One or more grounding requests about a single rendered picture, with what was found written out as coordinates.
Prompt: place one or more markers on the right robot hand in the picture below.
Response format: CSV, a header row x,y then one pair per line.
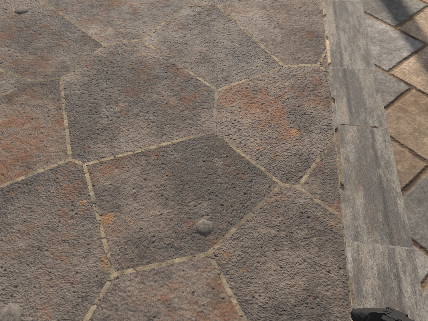
x,y
378,314

